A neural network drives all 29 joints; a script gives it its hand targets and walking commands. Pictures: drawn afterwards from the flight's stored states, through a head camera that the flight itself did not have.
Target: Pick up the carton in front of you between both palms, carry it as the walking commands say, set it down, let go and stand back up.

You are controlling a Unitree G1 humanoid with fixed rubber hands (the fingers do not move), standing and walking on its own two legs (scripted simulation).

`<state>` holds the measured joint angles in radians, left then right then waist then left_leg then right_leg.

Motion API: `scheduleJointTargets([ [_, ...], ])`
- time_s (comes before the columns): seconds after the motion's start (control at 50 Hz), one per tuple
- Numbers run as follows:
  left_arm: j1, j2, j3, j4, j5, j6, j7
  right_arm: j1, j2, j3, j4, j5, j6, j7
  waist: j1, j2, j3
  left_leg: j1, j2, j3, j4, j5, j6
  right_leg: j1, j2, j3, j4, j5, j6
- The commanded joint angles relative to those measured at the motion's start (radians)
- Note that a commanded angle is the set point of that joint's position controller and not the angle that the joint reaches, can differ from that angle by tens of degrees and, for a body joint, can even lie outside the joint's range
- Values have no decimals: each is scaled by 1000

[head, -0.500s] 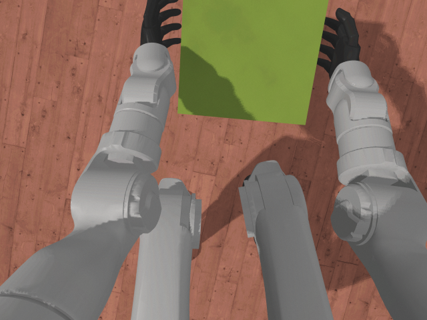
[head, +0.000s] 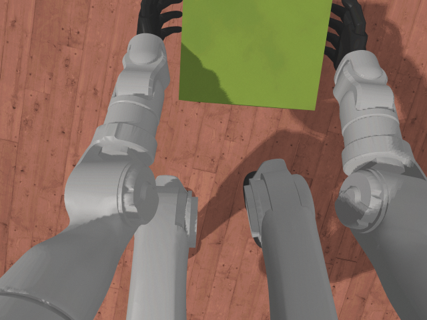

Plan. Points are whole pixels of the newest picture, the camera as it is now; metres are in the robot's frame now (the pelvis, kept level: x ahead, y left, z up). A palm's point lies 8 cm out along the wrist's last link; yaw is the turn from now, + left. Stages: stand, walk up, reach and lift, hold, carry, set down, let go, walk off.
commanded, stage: set down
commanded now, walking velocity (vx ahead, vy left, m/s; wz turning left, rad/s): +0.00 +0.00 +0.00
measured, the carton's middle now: (244, 51) +0.52 -0.10 -0.25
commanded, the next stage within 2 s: let go in 1.66 s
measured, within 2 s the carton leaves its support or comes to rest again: neither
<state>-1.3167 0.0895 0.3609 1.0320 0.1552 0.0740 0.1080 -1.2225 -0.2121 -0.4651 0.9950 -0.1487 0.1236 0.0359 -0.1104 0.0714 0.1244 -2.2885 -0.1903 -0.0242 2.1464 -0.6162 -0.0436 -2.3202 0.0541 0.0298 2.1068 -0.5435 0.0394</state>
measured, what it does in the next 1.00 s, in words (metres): stands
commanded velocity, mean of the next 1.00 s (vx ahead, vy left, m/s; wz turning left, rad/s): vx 0.00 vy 0.00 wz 0.00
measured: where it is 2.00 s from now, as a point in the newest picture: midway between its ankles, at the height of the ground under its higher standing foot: (219, 231)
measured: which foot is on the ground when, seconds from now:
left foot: down 0.00-1.00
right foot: down 0.00-1.00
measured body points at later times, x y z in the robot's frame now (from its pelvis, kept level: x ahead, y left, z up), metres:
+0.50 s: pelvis -0.01 +0.00 -0.01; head +0.35 -0.03 +0.26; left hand +0.51 +0.07 -0.22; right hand +0.45 -0.28 -0.21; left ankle +0.09 +0.11 -0.35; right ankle +0.11 -0.12 -0.35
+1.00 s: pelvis -0.02 -0.01 +0.05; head +0.29 -0.06 +0.37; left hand +0.53 +0.06 -0.06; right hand +0.45 -0.31 -0.07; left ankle +0.09 +0.10 -0.35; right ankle +0.11 -0.12 -0.35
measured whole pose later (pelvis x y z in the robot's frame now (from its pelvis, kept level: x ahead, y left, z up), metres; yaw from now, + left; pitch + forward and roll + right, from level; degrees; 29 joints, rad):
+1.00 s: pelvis -0.02 -0.01 +0.05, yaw -1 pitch +39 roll +2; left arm -1.18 0.21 0.16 0.89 -0.06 0.14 0.14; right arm -1.11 -0.34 -0.25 0.93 0.14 0.09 -0.02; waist -0.12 0.05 0.10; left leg -2.09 -0.08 0.00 1.98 -0.57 -0.03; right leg -2.16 0.04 0.01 1.94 -0.46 -0.01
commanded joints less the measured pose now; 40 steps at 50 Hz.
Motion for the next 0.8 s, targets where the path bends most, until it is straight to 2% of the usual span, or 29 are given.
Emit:
scheduleJointTargets([
  [0.0,-166,-678,-239,186,-5,53,-175,-295,513,206,54,30,-13,165,-61,93,-708,252,-8,55,-186,180,16,452,37,-43,-142,274,-45],
  [0.02,-211,-626,-240,64,-33,34,-180,-342,530,262,28,67,-7,162,-73,-10,-734,240,-7,24,-182,239,32,454,32,-63,-135,333,-42],
  [0.06,-168,-655,-279,128,-31,39,-186,-309,470,237,50,26,-17,155,-90,54,-703,241,-9,35,-159,244,16,473,44,-45,-148,332,-35],
  [0.12,-147,-596,-261,134,-22,28,-173,-317,480,265,56,78,-23,158,1,67,-702,265,11,15,-187,283,21,434,14,-27,-108,361,-25],
  [0.14,-192,-639,-258,93,-55,19,-177,-305,515,250,72,55,-28,152,-86,-14,-732,243,-8,42,-138,260,19,457,32,-53,-130,366,-28],
  [0.18,-198,-548,-257,84,-40,14,-169,-335,480,273,44,95,-33,151,-39,-27,-697,224,10,31,-121,276,25,446,16,-23,-100,374,-35],
  [0.2,-181,-553,-296,124,-53,18,-164,-263,455,208,94,69,-48,142,-72,35,-670,202,8,29,-151,191,17,484,18,-41,-100,337,-33],
  [0.22,-199,-535,-256,163,-17,22,-164,-278,442,204,104,55,-41,144,-20,67,-670,255,14,35,-167,191,25,430,32,-26,-136,266,-42],
  [0.24,-199,-545,-276,116,-49,18,-163,-305,409,211,85,46,-39,132,-50,49,-670,226,10,30,-141,194,16,490,18,-28,-118,291,-37],
  [0.3,-168,-383,-259,110,-73,-14,-126,-256,275,204,112,87,-83,74,-39,30,-691,266,30,16,-151,254,18,438,0,-28,-98,323,-29],
  [0.36,-59,72,-235,52,-96,-58,-28,-46,-133,115,196,110,-153,-14,-52,-4,-692,304,53,29,-162,194,-1,504,-31,-39,-99,323,-13],
  [0.38,-155,77,-295,39,-193,-59,-13,-113,-196,103,159,142,-178,-43,-104,18,-711,281,70,22,-144,169,2,498,-47,-29,-104,309,-22],
  [0.42,-205,159,-334,-22,-239,-69,10,-129,-261,99,152,219,-196,-71,-92,37,-709,282,106,-24,-161,210,13,504,-68,-25,-67,391,-15],
  [0.44,-151,198,-333,33,-271,-72,27,-112,-328,94,144,225,-231,-83,-133,-21,-733,352,97,-17,-136,232,-1,507,-56,-25,-103,362,-30],
  [0.46,-177,225,-315,-84,-251,-78,25,-158,-304,158,142,276,-215,-81,-7,41,-793,377,94,26,-100,309,-15,517,-67,-9,-88,424,-42],
  [0.48,-181,213,-339,-42,-306,-81,29,-241,-325,174,72,309,-238,-68,-80,-26,-797,398,98,21,-117,256,-15,545,-60,-35,-103,383,-25],
  [0.5,-200,262,-337,-159,-311,-90,24,-228,-300,216,56,341,-222,-71,-22,-29,-879,409,102,36,-88,311,-11,587,-55,-5,-109,460,-35],
  [0.52,-197,203,-382,-122,-347,-81,22,-308,-326,215,47,388,-225,-58,-31,1,-864,410,121,11,-125,284,-10,629,-88,-12,-90,443,-37],
  [0.54,-188,224,-394,-115,-373,-68,16,-213,-304,238,28,384,-219,-62,-117,-54,-898,385,117,24,-112,240,0,710,-73,-21,-101,453,-29],
  [0.56,-204,229,-405,-126,-389,-57,16,-216,-337,227,68,389,-212,-64,-57,16,-942,463,116,52,-120,231,-14,752,-80,-6,-121,433,-35],
  [0.58,-207,265,-368,-203,-377,-49,15,-205,-380,219,-5,371,-201,-64,-104,11,-980,439,140,27,-100,220,-15,755,-88,6,-100,439,-45],
  [0.62,-185,273,-384,-237,-358,-35,25,-223,-372,223,-68,407,-188,-60,-67,38,-1123,549,110,85,-101,269,-23,886,-69,9,-140,503,-53],
  [0.64,-156,212,-392,-278,-407,-26,28,-159,-389,211,-39,365,-175,-67,-131,-21,-1135,508,118,78,-119,229,-28,926,-74,-32,-135,497,-34],
  [0.66,-160,300,-323,-273,-353,-18,32,-135,-370,230,-78,369,-158,-77,-36,-5,-1172,553,110,97,-103,255,-21,936,-60,4,-157,489,-33],
  [0.68,-112,257,-320,-291,-358,-8,29,-105,-353,229,-115,351,-144,-76,-88,-61,-1200,516,107,90,-122,230,-8,966,-57,-11,-182,465,-35],
  [0.7,-125,268,-303,-341,-322,2,35,-150,-345,230,-200,365,-128,-71,-23,-31,-1200,552,109,90,-145,227,-1,959,-46,-6,-182,446,-33],
  [0.74,-146,267,-273,-376,-293,31,39,-114,-385,177,-184,323,-97,-60,-95,-39,-1150,520,103,97,-202,117,3,930,-41,-34,-225,329,-34],
  [0.76,-194,256,-255,-363,-281,47,47,-174,-358,199,-194,354,-78,-65,-58,2,-1168,581,105,113,-206,89,-2,882,-34,-42,-242,283,-41],
  [0.78,-145,232,-282,-319,-296,51,42,-164,-358,224,-255,326,-75,-66,-94,-47,-1194,620,106,86,-208,122,7,931,-34,-54,-252,304,-23],
])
